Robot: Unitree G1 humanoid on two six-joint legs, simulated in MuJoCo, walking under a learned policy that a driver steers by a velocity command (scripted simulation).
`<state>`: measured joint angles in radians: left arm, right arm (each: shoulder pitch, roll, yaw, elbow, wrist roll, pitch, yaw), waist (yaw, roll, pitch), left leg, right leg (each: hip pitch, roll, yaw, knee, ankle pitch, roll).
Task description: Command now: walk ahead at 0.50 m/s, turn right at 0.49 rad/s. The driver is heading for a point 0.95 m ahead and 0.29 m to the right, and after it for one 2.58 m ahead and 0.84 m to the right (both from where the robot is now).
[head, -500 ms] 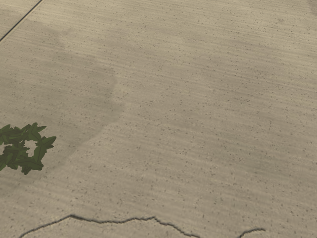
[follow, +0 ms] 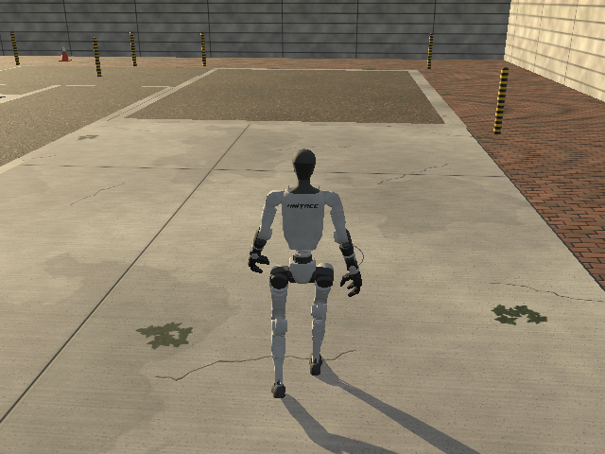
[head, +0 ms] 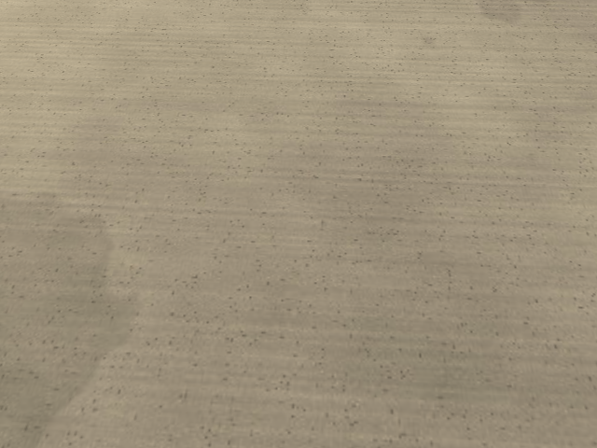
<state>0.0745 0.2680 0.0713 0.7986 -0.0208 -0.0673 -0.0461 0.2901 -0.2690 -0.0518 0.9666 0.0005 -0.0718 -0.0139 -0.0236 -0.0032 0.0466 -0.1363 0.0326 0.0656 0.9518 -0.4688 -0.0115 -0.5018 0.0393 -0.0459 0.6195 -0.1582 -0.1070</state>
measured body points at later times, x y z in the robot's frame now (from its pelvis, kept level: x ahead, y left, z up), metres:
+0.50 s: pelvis +0.30 +0.02 +0.01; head +0.33 +0.01 +0.46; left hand +0.41 +0.29 -0.11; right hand +0.43 -0.28 -0.07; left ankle +0.41 +0.11 -0.72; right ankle +0.13 -0.07 -0.66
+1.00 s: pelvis +0.52 -0.12 +0.00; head +0.56 -0.16 +0.44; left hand +0.84 -0.03 -0.07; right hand +0.39 -0.39 -0.13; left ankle +0.44 +0.10 -0.65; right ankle +0.56 -0.24 -0.72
